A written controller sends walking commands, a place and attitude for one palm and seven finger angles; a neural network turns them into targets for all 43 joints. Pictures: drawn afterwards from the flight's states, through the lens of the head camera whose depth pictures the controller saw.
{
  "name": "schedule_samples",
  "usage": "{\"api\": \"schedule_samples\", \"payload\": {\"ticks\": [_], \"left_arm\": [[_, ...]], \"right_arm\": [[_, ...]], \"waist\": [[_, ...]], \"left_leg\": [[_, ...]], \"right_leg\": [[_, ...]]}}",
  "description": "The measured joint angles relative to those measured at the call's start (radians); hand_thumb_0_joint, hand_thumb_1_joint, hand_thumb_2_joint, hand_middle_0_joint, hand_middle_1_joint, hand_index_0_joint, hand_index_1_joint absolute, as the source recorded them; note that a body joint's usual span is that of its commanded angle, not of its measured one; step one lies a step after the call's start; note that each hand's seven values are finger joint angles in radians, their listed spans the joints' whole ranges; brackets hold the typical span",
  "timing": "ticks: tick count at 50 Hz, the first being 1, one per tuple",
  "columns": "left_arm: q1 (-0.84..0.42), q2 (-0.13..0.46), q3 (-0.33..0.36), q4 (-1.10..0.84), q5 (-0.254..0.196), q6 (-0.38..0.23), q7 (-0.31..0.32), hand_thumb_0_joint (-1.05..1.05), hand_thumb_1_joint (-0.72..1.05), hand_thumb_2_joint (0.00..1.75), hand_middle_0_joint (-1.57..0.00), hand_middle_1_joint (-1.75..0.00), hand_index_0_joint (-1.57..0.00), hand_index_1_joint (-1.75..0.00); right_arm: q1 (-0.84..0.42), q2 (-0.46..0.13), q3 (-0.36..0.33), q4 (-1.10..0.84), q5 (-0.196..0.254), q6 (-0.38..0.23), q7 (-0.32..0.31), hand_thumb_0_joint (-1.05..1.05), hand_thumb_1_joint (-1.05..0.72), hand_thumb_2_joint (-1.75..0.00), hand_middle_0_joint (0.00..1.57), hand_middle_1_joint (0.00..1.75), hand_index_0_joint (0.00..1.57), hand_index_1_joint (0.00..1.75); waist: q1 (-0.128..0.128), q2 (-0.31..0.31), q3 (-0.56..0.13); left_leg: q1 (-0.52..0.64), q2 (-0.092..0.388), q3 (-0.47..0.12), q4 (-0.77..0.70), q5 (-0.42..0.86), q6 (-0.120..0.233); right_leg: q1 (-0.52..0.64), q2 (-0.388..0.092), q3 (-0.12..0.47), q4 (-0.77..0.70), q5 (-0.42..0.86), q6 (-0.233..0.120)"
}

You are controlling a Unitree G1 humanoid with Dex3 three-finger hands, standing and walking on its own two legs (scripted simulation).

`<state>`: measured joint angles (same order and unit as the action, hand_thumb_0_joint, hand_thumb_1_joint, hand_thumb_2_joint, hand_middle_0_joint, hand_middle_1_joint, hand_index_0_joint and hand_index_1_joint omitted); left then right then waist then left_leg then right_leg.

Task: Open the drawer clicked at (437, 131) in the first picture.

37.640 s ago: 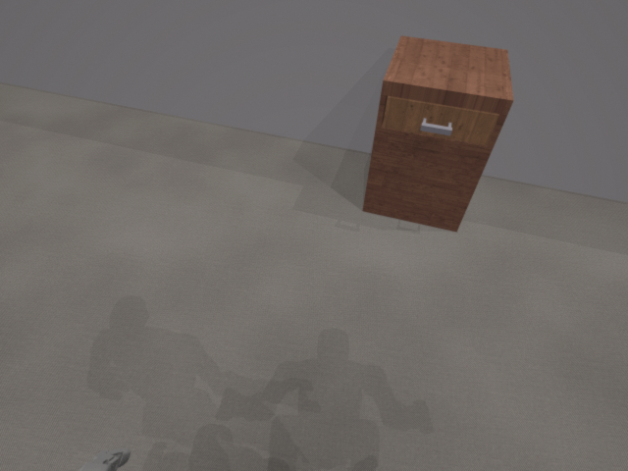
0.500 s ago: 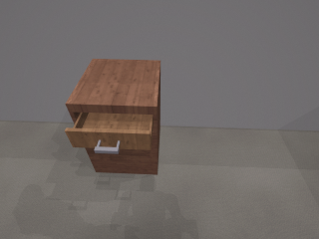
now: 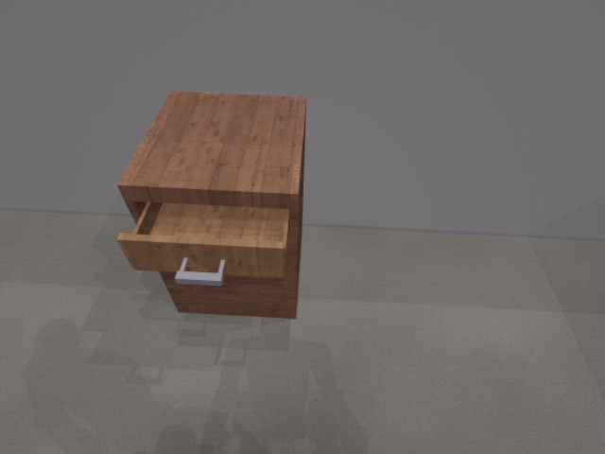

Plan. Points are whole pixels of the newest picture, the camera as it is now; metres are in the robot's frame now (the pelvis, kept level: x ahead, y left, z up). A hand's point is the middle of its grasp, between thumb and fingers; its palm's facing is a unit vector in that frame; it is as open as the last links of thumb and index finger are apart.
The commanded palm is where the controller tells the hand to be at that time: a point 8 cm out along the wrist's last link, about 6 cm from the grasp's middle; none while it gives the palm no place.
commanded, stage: look again from close up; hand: left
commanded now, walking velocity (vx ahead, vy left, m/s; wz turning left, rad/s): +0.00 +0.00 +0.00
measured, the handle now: (201, 270) +0.54 +0.27 -0.25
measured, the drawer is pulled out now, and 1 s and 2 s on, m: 0.12 0.12 0.12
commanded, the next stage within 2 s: raise the hand with hooked fingers in 0.30 s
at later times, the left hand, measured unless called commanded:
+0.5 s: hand out of the picture +0.09 +0.20 -0.13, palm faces -0.03 -0.92 -0.39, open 7.3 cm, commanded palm +0.12 +0.23 -0.06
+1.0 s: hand (134, 416) +0.17 +0.23 -0.04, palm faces +0.12 -0.06 -0.99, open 9.6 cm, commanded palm +0.17 +0.23 +0.01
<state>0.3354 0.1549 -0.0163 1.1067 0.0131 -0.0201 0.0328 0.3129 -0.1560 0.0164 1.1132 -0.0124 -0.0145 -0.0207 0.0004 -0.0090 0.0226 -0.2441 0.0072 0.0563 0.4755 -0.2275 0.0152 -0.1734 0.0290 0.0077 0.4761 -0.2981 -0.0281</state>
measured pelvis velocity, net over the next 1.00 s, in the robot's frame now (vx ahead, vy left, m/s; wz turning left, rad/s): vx -0.03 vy -0.03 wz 0.04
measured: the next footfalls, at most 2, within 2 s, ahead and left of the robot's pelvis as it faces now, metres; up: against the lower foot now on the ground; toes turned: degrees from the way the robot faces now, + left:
none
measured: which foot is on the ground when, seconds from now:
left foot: down 0.00-1.00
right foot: down 0.00-1.00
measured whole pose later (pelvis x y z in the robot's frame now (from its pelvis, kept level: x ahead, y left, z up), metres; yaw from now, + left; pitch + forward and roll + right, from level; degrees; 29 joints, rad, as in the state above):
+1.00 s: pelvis -0.03 -0.03 -0.06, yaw +2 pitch +9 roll +0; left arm 0.33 0.40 -0.04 0.03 1.07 -0.11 0.50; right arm 0.04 -0.24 -0.04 0.54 -0.08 0.06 -0.01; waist 0.11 0.03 -0.12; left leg -0.72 0.02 0.00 0.95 -0.39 -0.01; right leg -0.64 0.03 -0.07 0.97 -0.50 -0.07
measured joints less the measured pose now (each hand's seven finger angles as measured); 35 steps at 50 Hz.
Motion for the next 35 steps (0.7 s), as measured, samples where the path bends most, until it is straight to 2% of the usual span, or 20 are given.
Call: {"api": "schedule_samples", "payload": {"ticks": [5,21,22,23,25,26,27,29,31,33,35], "left_arm": [[-0.021,-0.012,-0.002,0.005,0.001,-0.004,0.003,0.00,0.91,0.90,-0.20,-0.30,-0.20,-0.30],[-0.043,-0.002,0.005,0.008,0.007,-0.007,0.015,0.00,0.91,0.90,-0.20,-0.30,-0.20,-0.30],[0.004,0.003,-0.013,-0.152,0.036,0.057,0.019,0.00,0.91,0.90,-0.20,-0.30,-0.20,-0.30],[0.057,0.022,-0.028,-0.339,0.074,0.082,0.041,0.01,0.92,0.90,-0.21,-0.30,-0.21,-0.30],[0.119,0.065,-0.043,-0.635,0.105,0.076,0.108,0.02,0.92,0.90,-0.21,-0.30,-0.21,-0.31],[0.123,0.082,-0.049,-0.747,0.127,0.087,0.138,0.02,0.91,0.89,-0.21,-0.31,-0.21,-0.31],[0.111,0.094,-0.055,-0.836,0.169,0.095,0.163,0.02,0.90,0.89,-0.21,-0.32,-0.21,-0.32],[0.062,0.114,-0.064,-0.949,0.300,0.092,0.213,0.02,0.88,0.88,-0.21,-0.33,-0.21,-0.34],[0.009,0.127,-0.066,-1.003,0.465,0.086,0.262,0.02,0.84,0.86,-0.21,-0.35,-0.21,-0.36],[-0.019,0.126,-0.068,-1.018,0.630,0.075,0.302,0.01,0.80,0.85,-0.21,-0.37,-0.21,-0.38],[-0.015,0.112,-0.078,-1.011,0.769,0.054,0.321,0.01,0.76,0.83,-0.21,-0.40,-0.21,-0.40]], "right_arm": [[-0.024,0.014,0.002,0.008,0.000,-0.007,-0.004,0.00,-0.91,-0.90,0.20,0.30,0.20,0.30],[-0.053,-0.006,-0.006,0.001,0.000,-0.007,-0.010,0.01,-0.92,-0.90,0.20,0.30,0.20,0.30],[-0.036,-0.013,-0.002,-0.046,0.015,-0.012,-0.013,0.01,-0.92,-0.90,0.20,0.30,0.20,0.30],[-0.014,-0.018,0.001,-0.096,0.025,-0.054,-0.027,0.01,-0.92,-0.90,0.20,0.30,0.20,0.30],[0.011,-0.027,-0.008,-0.158,0.041,-0.155,-0.055,0.01,-0.92,-0.90,0.20,0.30,0.20,0.30],[0.011,-0.035,-0.015,-0.190,0.047,-0.183,-0.061,0.01,-0.92,-0.90,0.20,0.30,0.20,0.30],[0.002,-0.047,-0.019,-0.222,0.045,-0.200,-0.062,0.01,-0.92,-0.90,0.20,0.30,0.20,0.30],[-0.039,-0.076,-0.024,-0.285,0.026,-0.203,-0.055,0.01,-0.91,-0.90,0.20,0.30,0.20,0.30],[-0.091,-0.093,-0.032,-0.354,0.002,-0.174,-0.037,0.01,-0.91,-0.90,0.20,0.30,0.20,0.30],[-0.147,-0.095,-0.041,-0.416,-0.016,-0.125,-0.012,0.01,-0.91,-0.90,0.20,0.30,0.20,0.30],[-0.192,-0.091,-0.050,-0.469,-0.021,-0.069,0.013,0.01,-0.91,-0.90,0.20,0.30,0.20,0.30]], "waist": [[0.001,-0.005,-0.007],[0.003,0.003,-0.018],[0.009,0.007,-0.014],[0.021,0.003,-0.007],[0.028,0.002,-0.022],[0.022,0.007,-0.030],[0.015,0.022,-0.040],[-0.006,0.057,-0.067],[-0.016,0.080,-0.101],[-0.011,0.083,-0.128],[0.008,0.066,-0.144]], "left_leg": [[0.012,-0.004,0.003,0.004,-0.014,0.003],[0.026,-0.007,0.005,0.017,-0.039,0.007],[0.016,-0.004,0.009,0.028,-0.045,0.008],[0.016,-0.009,0.018,0.025,-0.046,0.009],[-0.001,-0.028,0.026,0.026,-0.040,0.011],[-0.016,-0.038,0.024,0.036,-0.039,0.013],[-0.037,-0.042,0.018,0.053,-0.042,0.015],[-0.096,-0.040,0.008,0.099,-0.050,0.018],[-0.161,-0.033,0.012,0.142,-0.059,0.017],[-0.216,-0.021,0.028,0.178,-0.069,0.012],[-0.255,-0.007,0.047,0.204,-0.076,0.006]], "right_leg": [[0.013,-0.004,0.003,0.004,-0.013,0.003],[0.038,-0.008,0.006,-0.007,-0.029,0.012],[0.026,-0.005,0.009,0.001,-0.029,0.012],[0.010,-0.010,0.016,0.026,-0.034,0.009],[-0.034,-0.032,0.012,0.087,-0.059,0.008],[-0.049,-0.043,0.007,0.107,-0.075,0.011],[-0.067,-0.048,0.000,0.123,-0.085,0.015],[-0.117,-0.048,-0.011,0.157,-0.088,0.017],[-0.183,-0.042,-0.008,0.198,-0.094,0.013],[-0.248,-0.032,0.008,0.242,-0.101,0.007],[-0.301,-0.019,0.027,0.277,-0.105,0.001]]}}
